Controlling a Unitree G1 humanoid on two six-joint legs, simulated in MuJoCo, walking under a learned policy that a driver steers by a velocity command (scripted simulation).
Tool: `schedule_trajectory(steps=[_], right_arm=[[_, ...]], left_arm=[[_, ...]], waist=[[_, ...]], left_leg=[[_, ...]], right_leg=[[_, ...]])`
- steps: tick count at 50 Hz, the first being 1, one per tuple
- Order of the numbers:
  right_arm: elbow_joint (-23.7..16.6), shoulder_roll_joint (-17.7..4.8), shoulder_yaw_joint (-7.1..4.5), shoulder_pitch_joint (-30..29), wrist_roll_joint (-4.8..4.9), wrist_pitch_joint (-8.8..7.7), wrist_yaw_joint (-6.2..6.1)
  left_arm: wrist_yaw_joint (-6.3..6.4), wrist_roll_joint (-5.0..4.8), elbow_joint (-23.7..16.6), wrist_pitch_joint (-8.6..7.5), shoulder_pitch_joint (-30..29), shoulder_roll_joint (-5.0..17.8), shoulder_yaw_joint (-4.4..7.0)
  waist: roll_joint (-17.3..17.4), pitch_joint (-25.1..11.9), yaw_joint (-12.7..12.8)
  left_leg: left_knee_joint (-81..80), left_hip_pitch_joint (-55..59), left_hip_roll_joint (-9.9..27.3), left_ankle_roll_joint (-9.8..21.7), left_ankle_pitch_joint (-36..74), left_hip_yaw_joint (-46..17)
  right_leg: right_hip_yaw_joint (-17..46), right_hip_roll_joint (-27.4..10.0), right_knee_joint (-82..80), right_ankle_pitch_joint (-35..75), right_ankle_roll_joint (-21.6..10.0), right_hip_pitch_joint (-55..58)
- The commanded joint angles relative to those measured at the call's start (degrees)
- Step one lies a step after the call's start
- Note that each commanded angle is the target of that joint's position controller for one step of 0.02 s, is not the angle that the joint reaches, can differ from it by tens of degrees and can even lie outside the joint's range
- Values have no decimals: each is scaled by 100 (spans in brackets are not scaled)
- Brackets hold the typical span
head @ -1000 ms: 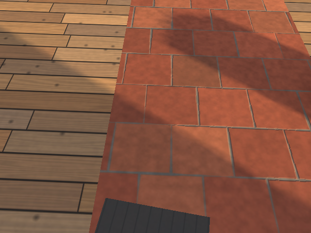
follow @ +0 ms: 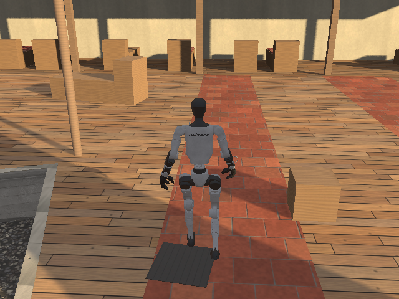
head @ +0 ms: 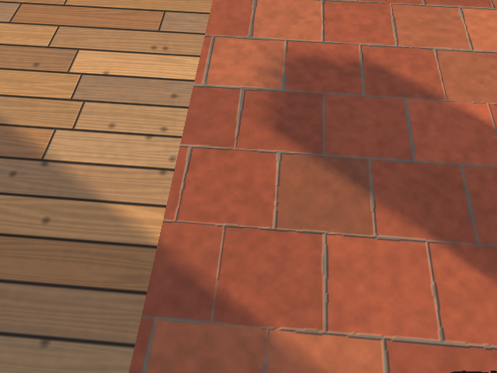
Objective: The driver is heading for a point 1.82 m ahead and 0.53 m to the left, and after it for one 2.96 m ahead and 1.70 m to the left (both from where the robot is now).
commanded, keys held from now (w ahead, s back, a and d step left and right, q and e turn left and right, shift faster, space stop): q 0.84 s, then no key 0.16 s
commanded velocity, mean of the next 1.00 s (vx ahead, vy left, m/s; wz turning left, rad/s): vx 0.06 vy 0.00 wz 0.55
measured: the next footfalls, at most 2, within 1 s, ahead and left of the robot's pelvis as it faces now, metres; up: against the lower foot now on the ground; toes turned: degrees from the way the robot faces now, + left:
right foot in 0.42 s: +0.25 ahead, -0.13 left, +0.00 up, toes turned +21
left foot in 0.82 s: +0.11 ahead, +0.10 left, +0.00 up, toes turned +31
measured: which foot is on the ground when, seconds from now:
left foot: down 0.00-0.42, up 0.44-0.80, down 0.82-1.00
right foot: up 0.00-0.40, down 0.42-0.82, up 0.84-1.00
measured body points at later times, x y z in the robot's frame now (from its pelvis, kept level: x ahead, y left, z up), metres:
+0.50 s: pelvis +0.14 -0.04 +0.02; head +0.17 -0.04 +0.47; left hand +0.20 +0.27 -0.07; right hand +0.38 -0.26 -0.08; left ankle +0.08 +0.07 -0.67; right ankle +0.21 -0.14 -0.72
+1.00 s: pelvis +0.12 +0.00 +0.02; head +0.13 +0.05 +0.47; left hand +0.08 +0.32 -0.10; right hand +0.40 -0.15 -0.05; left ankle +0.07 +0.08 -0.72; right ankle +0.19 -0.14 -0.63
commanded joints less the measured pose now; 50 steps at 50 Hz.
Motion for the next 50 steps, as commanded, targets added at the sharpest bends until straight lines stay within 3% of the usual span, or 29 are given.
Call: schedule_trajectory(steps=[1, 2, 3, 4, 6, 10, 14, 17, 19, 20, 21, 22, 23, 24, 25, 26, 27, 30, 34, 37, 40, 41, 42, 43, 44, 45, 46, 47, 50], right_arm=[[-280, -958, -324, 981, 111, 3, -102], [-340, -809, -282, 700, 136, 46, -145], [-415, -758, -254, 546, 54, 80, -179], [-461, -782, -267, 435, -8, 103, -187], [-466, -881, -305, 353, -24, 114, -225], [-452, -1001, -347, 376, 76, 269, -381], [-509, -984, -342, 361, 82, 437, -468], [-545, -947, -336, 389, 77, 486, -459], [-609, -877, -312, 248, 131, 507, -461], [-648, -782, -283, 210, 154, 517, -469], [-683, -506, -202, 478, 79, 513, -457], [-788, -408, -182, 843, 87, 479, -442], [-709, -936, -316, 891, -1, 427, -421], [-590, -1181, -423, 848, 76, 453, -411], [-483, -1104, -441, 846, 110, 534, -436], [-488, -994, -422, 800, 114, 609, -453], [-520, -802, -370, 748, 134, 655, -434], [-744, -515, -278, 379, 173, 658, -400], [-894, -452, -234, 226, 125, 647, -307], [-918, -556, -286, 308, 125, 684, -229], [-764, -558, -361, 779, 114, 692, -174], [-722, -745, -436, 972, 94, 677, -221], [-842, -1469, -593, 1119, 61, 641, -331], [-946, -1522, -545, 1085, -155, 508, -277], [-903, -1254, -464, 976, -200, 391, -252], [-849, -1035, -390, 686, -129, 325, -272], [-848, -852, -331, 446, -35, 319, -303], [-836, -751, -271, 288, 28, 326, -335], [-763, -575, -169, 285, -43, 327, -403]], left_arm=[[-6, -84, -694, -239, -234, 751, 86], [67, 20, -680, -184, -343, 790, 118], [91, 27, -697, -87, -240, 837, 153], [105, 38, -694, -4, -122, 795, 155], [144, 68, -648, 82, 42, 600, 100], [178, 82, -704, 160, -276, 519, 62], [114, 23, -853, 184, -808, 536, 67], [56, 3, -906, 94, -921, 599, 101], [18, -16, -847, 11, -690, 633, 149], [12, -5, -782, -30, -506, 701, 189], [51, 87, -827, -21, -421, 1071, 274], [70, 254, -805, 76, -562, 1440, 361], [59, 232, -837, 90, -428, 1115, 316], [75, 192, -906, 98, -535, 828, 234], [87, 129, -928, 129, -725, 681, 201], [105, 50, -947, 160, -841, 610, 176], [127, 44, -935, 197, -877, 634, 167], [184, 108, -867, 296, -715, 746, 228], [156, 59, -837, 349, -780, 978, 336], [91, -25, -784, 346, -806, 1068, 378], [73, -166, -695, 338, -871, 1016, 378], [47, -125, -554, 329, -553, 810, 332], [8, 185, -732, 329, -506, 397, 196], [71, 155, -981, 306, -1104, 549, 222], [105, 34, -948, 326, -1230, 763, 289], [124, -20, -858, 351, -1130, 802, 319], [162, 7, -708, 375, -991, 780, 336], [175, 42, -657, 397, -884, 790, 346], [118, -30, -560, 399, -705, 622, 292]], waist=[[-70, -1778, -551], [-152, -1300, -384], [-32, -1141, -163], [92, -1066, -34], [201, -1098, 80], [346, -1367, -10], [589, -1188, -189], [778, -1092, -236], [849, -1069, -60], [800, -1041, 32], [58, -1276, -125], [-1630, -1074, -491], [-1534, -1177, -270], [-1024, -1102, -235], [-743, -976, -288], [-742, -863, -270], [-797, -778, -261], [-1119, -791, -50], [-1254, -1007, 43], [-1297, -971, 31], [-1092, -934, -257], [-528, -919, -268], [1390, -938, -103], [1525, -1054, -462], [958, -995, -493], [786, -844, -307], [594, -840, -206], [672, -837, -128], [682, -1009, -67]], left_leg=[[-1040, 3826, 1760, 1458, 3487, -2538], [-1224, 3008, 1580, 1315, 3316, -2257], [-1428, 2317, 1440, 1272, 3268, -2083], [-1548, 1897, 1350, 1256, 3282, -2000], [-1567, 1502, 1207, 1229, 3669, -1724], [-1406, 1471, 983, 949, 2959, -1701], [-1380, 1458, 870, 726, 1222, -2164], [-1101, 1725, 907, 680, 1261, -2614], [-805, 1856, 784, 512, 1359, -2835], [-582, 1666, 585, 314, 991, -2788], [249, 1149, 213, 18, -469, -2339], [1278, -85, -732, -366, -2826, -1257], [2634, -467, -396, -660, -3136, -1059], [3208, -492, -217, -766, -2725, -1048], [3411, -517, -118, -884, -2367, -957], [3518, -601, -51, -972, -2101, -894], [3466, -549, -12, -1032, -1900, -750], [2670, -467, 106, -1110, -1627, -367], [1500, 299, 344, -1009, -1528, -127], [744, 746, 330, -832, -1375, 83], [-777, 1697, 119, -416, -371, 312], [-1276, 2395, 256, -190, 397, -134], [-1393, 3315, 1831, 455, 2568, -2284], [-1527, 2742, 2534, 1514, 2905, -3134], [-1614, 2580, 2265, 1449, 2419, -2670], [-1579, 2456, 1909, 1108, 2053, -2189], [-1534, 2454, 1650, 839, 1806, -1910], [-1516, 2344, 1528, 763, 2052, -1720], [-1528, 2326, 1358, 783, 2265, -1432]], right_leg=[[786, -151, 1485, 256, -52, -2831], [728, -281, 1127, 536, -12, -2673], [766, -345, 928, 712, 1, -2233], [730, -308, 718, 800, 42, -1981], [632, -220, 145, 990, 171, -1785], [689, -49, -869, 1804, 338, -1680], [825, 104, -1739, 2054, 323, -1569], [897, 229, -2426, 1775, 223, -1360], [857, 237, -3447, 2148, 69, -860], [872, 39, -4139, 2893, -64, -307], [1678, -1038, -4195, 3741, -465, 492], [3007, -2101, -4244, 5336, -1471, 925], [3461, -2519, -4267, 5510, -2000, 910], [2801, -2200, -4147, 5303, -1847, 790], [2196, -1781, -4068, 4962, -1554, 697], [1849, -1586, -4079, 4727, -1409, 636], [1542, -1443, -4137, 4714, -1368, 516], [1073, -1351, -4276, 4630, -1457, 738], [763, -1588, -4280, 4567, -1528, 717], [650, -1716, -4201, 4244, -1471, 641], [311, -1581, -3613, 3583, -1031, 271], [-71, -1317, -2945, 2815, -601, -327], [-665, -561, -1096, 271, 41, -1936], [171, -27, 41, -688, 163, -2540], [483, -180, 509, -383, 116, -2539], [553, -262, 493, 104, 56, -2513], [574, -314, 367, 471, 74, -2466], [536, -290, 364, 773, 132, -2299], [469, -200, 109, 1233, 235, -1840]])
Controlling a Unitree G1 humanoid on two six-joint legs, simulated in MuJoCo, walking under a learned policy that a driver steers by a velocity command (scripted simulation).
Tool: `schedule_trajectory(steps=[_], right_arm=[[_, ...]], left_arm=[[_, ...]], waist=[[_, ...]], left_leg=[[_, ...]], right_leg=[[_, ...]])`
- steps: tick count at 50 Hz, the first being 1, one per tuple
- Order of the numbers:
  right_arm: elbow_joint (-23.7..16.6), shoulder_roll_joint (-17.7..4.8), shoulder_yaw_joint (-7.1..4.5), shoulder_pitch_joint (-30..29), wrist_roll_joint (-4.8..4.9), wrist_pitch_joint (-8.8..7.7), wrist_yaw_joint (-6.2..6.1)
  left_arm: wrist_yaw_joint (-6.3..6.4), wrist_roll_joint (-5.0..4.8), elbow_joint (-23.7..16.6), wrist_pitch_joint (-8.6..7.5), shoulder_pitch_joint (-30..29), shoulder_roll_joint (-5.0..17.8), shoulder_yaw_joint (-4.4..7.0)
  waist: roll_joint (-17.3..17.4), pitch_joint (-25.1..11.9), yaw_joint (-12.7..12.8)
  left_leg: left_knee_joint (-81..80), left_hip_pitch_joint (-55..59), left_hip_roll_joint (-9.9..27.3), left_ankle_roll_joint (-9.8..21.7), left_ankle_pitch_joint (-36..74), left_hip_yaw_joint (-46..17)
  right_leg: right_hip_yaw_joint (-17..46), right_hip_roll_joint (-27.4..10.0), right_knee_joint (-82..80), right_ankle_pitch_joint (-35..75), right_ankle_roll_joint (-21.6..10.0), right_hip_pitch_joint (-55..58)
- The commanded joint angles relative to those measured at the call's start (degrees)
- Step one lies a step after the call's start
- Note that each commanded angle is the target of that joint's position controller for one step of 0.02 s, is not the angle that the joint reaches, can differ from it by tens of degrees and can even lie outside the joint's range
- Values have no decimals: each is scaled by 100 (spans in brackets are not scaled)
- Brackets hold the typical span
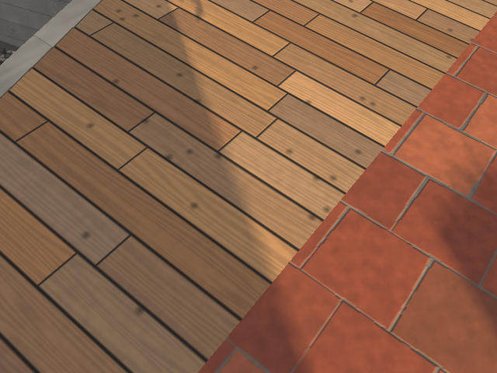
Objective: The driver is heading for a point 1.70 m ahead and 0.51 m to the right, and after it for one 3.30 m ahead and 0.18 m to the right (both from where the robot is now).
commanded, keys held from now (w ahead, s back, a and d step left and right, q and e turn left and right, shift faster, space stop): no key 1.00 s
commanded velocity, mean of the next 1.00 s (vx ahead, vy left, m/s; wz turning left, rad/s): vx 0.00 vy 0.00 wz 0.07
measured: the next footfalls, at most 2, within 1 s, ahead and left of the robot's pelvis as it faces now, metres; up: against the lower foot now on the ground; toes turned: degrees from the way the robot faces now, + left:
right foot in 0.24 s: +0.04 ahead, -0.15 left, +0.00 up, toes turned +2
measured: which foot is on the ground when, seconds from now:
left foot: down 0.00-1.00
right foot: up 0.00-0.22, down 0.24-1.00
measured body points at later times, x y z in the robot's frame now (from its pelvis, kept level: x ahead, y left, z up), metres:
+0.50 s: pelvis +0.01 -0.02 -0.01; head +0.01 -0.03 +0.44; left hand +0.12 +0.24 -0.12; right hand +0.13 -0.28 -0.12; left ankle +0.01 +0.09 -0.74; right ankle +0.00 -0.15 -0.74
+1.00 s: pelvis +0.01 -0.04 +0.00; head +0.02 -0.04 +0.45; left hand +0.08 +0.22 -0.14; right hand +0.08 -0.30 -0.15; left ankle +0.01 +0.09 -0.74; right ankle +0.00 -0.15 -0.74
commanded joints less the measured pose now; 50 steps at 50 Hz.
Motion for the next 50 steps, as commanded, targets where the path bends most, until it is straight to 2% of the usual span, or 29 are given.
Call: schedule_trajectory(steps=[1, 4, 7, 8, 10, 11, 12, 13, 14, 15, 16, 18, 22, 27, 37, 50], right_arm=[[-325, -685, -144, -233, -22, -112, -82], [-233, -742, -150, -221, -31, -84, -93], [-121, -792, -146, -225, -48, -58, -36], [-77, -757, -125, -251, -37, -56, -18], [11, -611, -53, -400, 26, -59, 0], [103, -502, -10, -280, 38, -85, 7], [165, -391, 28, -95, -52, -141, 14], [213, -446, -7, 187, -118, -198, 57], [252, -362, 17, 68, -134, -197, 44], [273, -514, -17, -218, -123, -171, 25], [267, -514, -39, -353, -86, -131, -5], [309, -461, -40, -305, -69, -41, -37], [495, -360, -46, -194, -51, -48, -54], [752, -350, -73, -81, -37, -64, -92], [1318, -390, -98, 47, -12, -67, -175], [2014, -341, -62, 74, 7, -76, -215]], left_arm=[[-11, -42, -317, -60, 5, 314, 53], [-51, -20, -353, -54, -172, 174, -38], [-80, -48, -336, -65, -154, 261, -39], [-86, -56, -313, -77, -117, 264, -42], [-117, -31, -194, -127, 127, 147, -77], [-138, 44, -150, -164, 225, 149, -102], [-124, 117, -154, -192, 319, 381, -80], [-112, 97, -146, -191, 237, 737, -7], [-155, 53, -104, -206, 39, 467, -53], [-192, 63, -152, -240, -86, 235, -118], [-193, 92, -114, -275, -89, 214, -135], [-192, 84, -50, -357, -10, 214, -162], [-136, 60, 71, -363, 124, 185, -211], [-113, 48, 216, -349, 151, 165, -250], [-130, 28, 675, -342, 208, 108, -301], [-95, 16, 1218, -319, 364, 112, -353]], waist=[[1034, -859, 51], [1096, -747, -83], [1129, -580, -167], [1106, -538, -157], [962, -502, 62], [776, -529, 131], [408, -689, 26], [-307, -698, -307], [-595, -712, -263], [-398, -514, -116], [-318, -483, -70], [-215, -390, -42], [68, -339, 1], [277, -307, 17], [279, -245, 4], [243, -148, 13]], left_leg=[[-701, 954, 1267, 978, 2618, -1044], [-719, 875, 1278, 999, 1999, -1151], [-732, 584, 1317, 1086, 1526, -1369], [-711, 533, 1312, 1080, 1435, -1447], [-563, 356, 1158, 904, 1284, -1428], [-536, 189, 1025, 668, 1099, -1380], [-344, -28, 781, 357, 683, -1196], [-202, -134, 335, 127, 105, -754], [-254, 306, 155, -96, -75, -464], [-180, 427, 163, -162, 29, -459], [-115, 462, 180, -125, 186, -459], [-137, 440, 228, -57, 455, -542], [-175, 407, 245, -67, 569, -557], [-199, 460, 254, -146, 723, -550], [-261, 651, 277, -209, 929, -513], [-368, 683, 250, -264, 892, -387]], right_leg=[[181, -100, -374, 382, 79, -48], [172, -152, -1479, 322, 70, 424], [84, -91, -2202, 131, 16, 940], [75, -72, -2479, 181, -10, 1078], [-5, -11, -3629, 954, -120, 1672], [109, -85, -4260, 1817, -214, 2158], [541, -515, -4218, 2852, -357, 2669], [658, -779, -3872, 3231, -626, 2657], [710, -718, -4001, 2110, -838, 2025], [627, -543, -4106, 1547, -762, 1772], [539, -458, -4120, 1404, -643, 1688], [443, -367, -4078, 1415, -535, 1668], [371, -293, -3998, 1367, -527, 1717], [342, -235, -3988, 1390, -560, 1750], [280, -131, -4104, 1474, -587, 1775], [263, -59, -4245, 1470, -626, 1807]])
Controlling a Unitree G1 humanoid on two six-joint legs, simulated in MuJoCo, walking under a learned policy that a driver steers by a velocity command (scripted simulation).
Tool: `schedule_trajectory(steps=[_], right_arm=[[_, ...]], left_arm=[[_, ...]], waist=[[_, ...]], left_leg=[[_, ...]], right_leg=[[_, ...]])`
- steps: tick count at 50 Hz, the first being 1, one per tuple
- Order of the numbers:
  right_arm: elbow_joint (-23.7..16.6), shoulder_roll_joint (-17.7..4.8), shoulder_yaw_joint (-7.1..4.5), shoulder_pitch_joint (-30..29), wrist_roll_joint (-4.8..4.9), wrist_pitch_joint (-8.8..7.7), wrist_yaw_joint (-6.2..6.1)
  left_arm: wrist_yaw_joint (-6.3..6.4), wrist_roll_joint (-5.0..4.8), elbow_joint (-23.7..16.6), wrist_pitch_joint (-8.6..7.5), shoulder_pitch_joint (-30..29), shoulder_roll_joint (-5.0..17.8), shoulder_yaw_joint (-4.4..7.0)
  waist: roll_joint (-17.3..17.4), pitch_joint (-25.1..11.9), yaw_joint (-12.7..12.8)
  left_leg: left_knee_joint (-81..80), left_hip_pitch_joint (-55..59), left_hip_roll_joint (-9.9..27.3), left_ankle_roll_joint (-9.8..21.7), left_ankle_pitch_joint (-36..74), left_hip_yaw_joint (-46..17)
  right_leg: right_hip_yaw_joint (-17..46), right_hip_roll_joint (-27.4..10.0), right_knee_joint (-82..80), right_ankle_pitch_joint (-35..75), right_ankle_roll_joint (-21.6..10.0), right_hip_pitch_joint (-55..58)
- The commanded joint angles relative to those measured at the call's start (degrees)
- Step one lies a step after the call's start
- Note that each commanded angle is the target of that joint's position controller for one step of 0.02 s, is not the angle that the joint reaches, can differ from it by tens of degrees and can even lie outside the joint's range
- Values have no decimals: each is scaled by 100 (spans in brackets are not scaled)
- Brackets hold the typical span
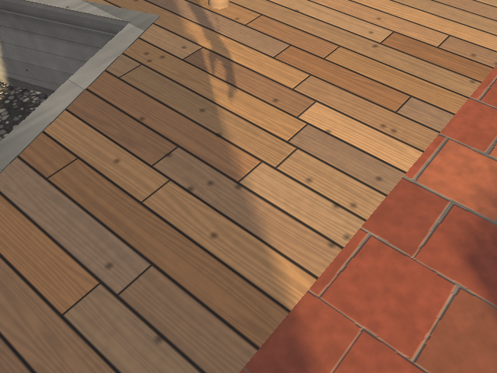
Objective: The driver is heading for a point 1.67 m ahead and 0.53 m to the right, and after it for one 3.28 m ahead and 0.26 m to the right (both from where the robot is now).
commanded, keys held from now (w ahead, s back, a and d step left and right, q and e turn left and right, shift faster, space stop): no key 0.20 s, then w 0.80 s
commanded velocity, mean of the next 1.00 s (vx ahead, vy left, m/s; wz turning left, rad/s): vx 0.28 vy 0.00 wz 0.00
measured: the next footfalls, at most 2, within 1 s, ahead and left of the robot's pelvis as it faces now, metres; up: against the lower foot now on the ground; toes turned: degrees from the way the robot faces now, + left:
left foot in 0.50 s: +0.09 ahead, +0.14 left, +0.00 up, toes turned +1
right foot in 0.96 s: +0.45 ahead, -0.09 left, +0.00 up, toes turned -3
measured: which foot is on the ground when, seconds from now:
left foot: down 0.00-0.26, up 0.28-0.48, down 0.50-0.96, up 0.98-1.00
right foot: down 0.00-0.50, up 0.52-0.94, down 0.96-1.00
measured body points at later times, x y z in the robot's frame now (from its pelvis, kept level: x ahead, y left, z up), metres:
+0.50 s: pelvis +0.05 +0.03 -0.01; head +0.05 +0.05 +0.44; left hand +0.05 +0.31 -0.16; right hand +0.10 -0.24 -0.13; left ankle +0.05 +0.14 -0.74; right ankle -0.01 -0.11 -0.74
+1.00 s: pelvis +0.29 +0.00 -0.02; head +0.33 +0.00 +0.42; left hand +0.52 +0.23 -0.11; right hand +0.19 -0.25 -0.16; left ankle +0.07 +0.14 -0.71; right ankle +0.42 -0.09 -0.74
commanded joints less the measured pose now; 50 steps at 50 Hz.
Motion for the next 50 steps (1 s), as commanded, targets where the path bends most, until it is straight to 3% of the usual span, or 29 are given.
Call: schedule_trajectory(steps=[1, 10, 12, 13, 15, 16, 17, 18, 20, 22, 23, 24, 25, 26, 27, 28, 30, 32, 35, 38, 40, 43, 45, 46, 47, 48, 49, 50], right_arm=[[-68, -615, -104, 50, 2, -55, -23], [264, -574, -51, 104, 8, -66, -34], [364, -486, -26, 205, 36, -60, -44], [336, -496, -30, 153, 61, -79, -43], [146, -448, -4, -137, 84, -231, 12], [71, -424, 9, -269, 108, -328, 60], [46, -462, -9, -312, 139, -403, 107], [34, -485, -19, -300, 164, -462, 149], [33, -473, -23, -252, 202, -569, 210], [264, -376, -44, 206, 181, -629, 239], [484, -383, -86, 653, 164, -614, 241], [639, -425, -124, 1098, 163, -583, 236], [705, -693, -190, 1663, 154, -582, 197], [714, -1415, -305, 2217, 155, -607, 222], [754, -1280, -238, 2040, 48, -702, 272], [528, -929, -129, 1452, 59, -790, 300], [298, -701, -23, 887, 63, -826, 357], [302, -500, 56, 1047, 32, -764, 341], [350, -650, 55, 1378, 8, -691, 228], [298, -810, 38, 1479, 11, -659, 153], [342, -848, 20, 1679, 49, -656, 138], [389, -856, -21, 1752, 123, -619, 127], [343, -947, -76, 1632, 112, -564, 122], [301, -1030, -110, 1551, 84, -528, 122], [261, -1045, -120, 1459, 46, -471, 127], [185, -964, -82, 1405, 2, -437, 134], [41, -445, 72, 1895, -52, -487, 197], [148, 57, 227, 2261, 4, -635, 247]], left_arm=[[26, -3, -129, -50, 43, 639, 106], [43, -10, 89, -34, 191, 613, 70], [75, -44, 175, 1, 323, 684, 99], [96, -85, 166, 18, 357, 865, 159], [118, -136, 181, -16, 647, 1189, 270], [125, -143, 181, -67, 701, 1271, 318], [117, -111, 149, -129, 685, 1222, 325], [97, -112, 102, -177, 645, 1153, 324], [70, -202, -20, -210, 450, 1100, 335], [51, -277, -102, -164, 192, 1169, 356], [37, -262, -105, -136, 249, 1123, 344], [20, -232, -132, -141, 230, 946, 284], [-33, -156, -220, -180, 104, 529, 156], [-40, -88, -489, -294, 61, 232, 86], [-34, -269, -573, -366, -46, 494, 148], [-68, -376, -628, -434, -173, 712, 186], [-104, -243, -514, -509, -105, 810, 252], [-163, -149, -507, -503, -178, 764, 288], [-199, -123, -698, -440, -647, 487, 226], [-226, -151, -991, -433, -1400, 312, 132], [-267, -178, -1110, -428, -1716, 331, 111], [-349, -204, -1284, -451, -1953, 434, 120], [-391, -196, -1290, -482, -1754, 606, 189], [-385, -189, -1225, -485, -1428, 749, 260], [-357, -195, -1026, -472, -692, 940, 378], [-304, -214, -725, -437, 326, 1166, 509], [-258, -64, -546, -414, 1202, 1654, 632], [-306, -69, -417, -392, 1460, 1562, 580]], waist=[[-46, -106, -1], [-32, -59, 5], [-203, -94, 27], [-440, 67, 68], [-995, 414, 210], [-1024, 630, 245], [-928, 718, 230], [-831, 699, 197], [-672, 538, 78], [-622, 258, -223], [-544, 98, -356], [-337, -12, -526], [577, -177, -737], [1776, -411, -763], [1318, -154, -631], [780, 357, -428], [503, 421, -198], [534, 319, -193], [425, 334, -287], [422, 458, -444], [457, 550, -513], [457, 636, -407], [492, 398, -169], [612, 92, 37], [684, -396, 432], [634, -1004, 885], [-367, -1943, 806], [-1443, -2731, 639]], left_leg=[[-329, 171, 186, 104, 981, -137], [-376, 116, 176, 72, 905, -70], [-136, -33, -77, 102, -360, 223], [218, -386, -238, 133, -1135, 419], [1270, -1283, -158, 183, -1268, 626], [1748, -1517, 106, 232, -1120, 483], [2136, -1846, 284, 278, -1300, 359], [2258, -2097, 421, 326, -1514, 299], [1471, -1772, 509, 403, -1375, 379], [236, -244, 170, 360, -248, 870], [28, 570, -78, 270, 181, 1052], [-107, 1158, -58, 266, 124, 909], [-755, 1778, 844, 541, -608, -446], [-1557, 2350, 2103, 1353, -1368, -2819], [-1868, 1878, 2549, 1860, -2550, -3753], [-1912, 1602, 2339, 1693, -2691, -3245], [-1933, 1368, 1787, 1221, -1301, -1989], [-1992, 1227, 1423, 1017, 65, -1094], [-2042, 1126, 1261, 1118, 1290, -486], [-2200, 722, 1125, 1088, 1466, -103], [-2280, 724, 1197, 1106, 1436, -15], [-2117, 1242, 1456, 1047, 1811, 50], [-1678, 1642, 1578, 934, 2848, 129], [-1234, 1762, 1583, 875, 3932, 180], [-350, 1701, 1452, 783, 4910, 319], [886, 1074, 1201, 618, 4836, 458], [3026, -1023, 583, 343, 2751, 637], [4524, -2229, -294, 203, -1759, 41]], right_leg=[[323, -307, -597, 647, -87, -277], [330, -279, -646, 624, -121, -275], [413, -245, -828, -995, -239, -280], [724, -413, -1012, -2031, -427, -367], [2131, -1443, -1776, -3356, -1026, -312], [2701, -1874, -2023, -3277, -1302, -457], [2876, -2039, -2081, -2920, -1412, -336], [2813, -2066, -2051, -2550, -1399, -106], [2169, -1775, -1913, -1822, -1128, 9], [1262, -1218, -1541, -1252, -888, -662], [1022, -1000, -1201, -1161, -831, -1065], [791, -796, -681, -1007, -711, -1433], [198, -327, 916, -690, -377, -2065], [-169, 244, 2614, -1506, -112, -3227], [362, -11, 3719, -1776, -199, -3733], [555, -372, 4069, -1161, -321, -4132], [430, -684, 3778, -121, -353, -3986], [253, -781, 3295, 459, -225, -3583], [-13, -714, 2522, 951, 35, -3543], [-221, -518, 1269, 1602, 119, -3012], [-297, -411, 816, 1848, 89, -2750], [-148, -404, 389, 1813, -116, -2723], [-168, -297, 255, 1525, -292, -2346], [-279, -131, 317, 1337, -390, -1827], [-416, 67, 356, 1217, -531, -890], [-297, -34, 395, 1269, -715, 547], [1706, -1447, 441, 653, -1406, 2898], [4173, -2353, -686, -669, -1952, 3676]])
Over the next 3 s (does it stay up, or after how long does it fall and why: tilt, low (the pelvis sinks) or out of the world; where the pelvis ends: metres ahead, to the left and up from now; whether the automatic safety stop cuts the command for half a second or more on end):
stays up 1.28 -0.35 -0.01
